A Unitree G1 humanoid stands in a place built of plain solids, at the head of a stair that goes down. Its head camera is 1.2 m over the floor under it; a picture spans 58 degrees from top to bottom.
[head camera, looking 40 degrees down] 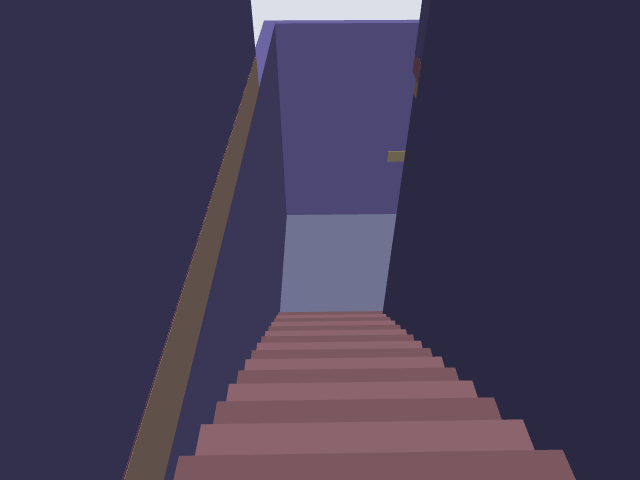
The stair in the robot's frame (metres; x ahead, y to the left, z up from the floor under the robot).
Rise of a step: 0.20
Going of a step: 0.22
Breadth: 1.40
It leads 1 degrees to the left of straight ahead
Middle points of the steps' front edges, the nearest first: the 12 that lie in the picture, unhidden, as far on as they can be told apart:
0.71 -0.19 -0.41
0.93 -0.19 -0.61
1.16 -0.18 -0.82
1.38 -0.18 -1.02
1.60 -0.17 -1.23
1.83 -0.17 -1.43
2.05 -0.17 -1.64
2.27 -0.16 -1.84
2.50 -0.16 -2.04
2.72 -0.16 -2.25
2.94 -0.15 -2.45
3.17 -0.15 -2.66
